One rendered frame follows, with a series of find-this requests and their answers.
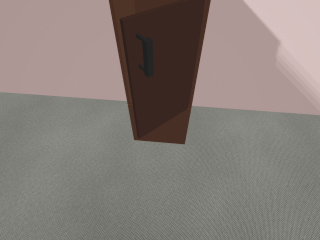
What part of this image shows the handle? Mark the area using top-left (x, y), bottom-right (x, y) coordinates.
top-left (135, 33), bottom-right (154, 78)

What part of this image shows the cupboard door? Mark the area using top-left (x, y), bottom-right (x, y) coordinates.
top-left (119, 0), bottom-right (206, 139)

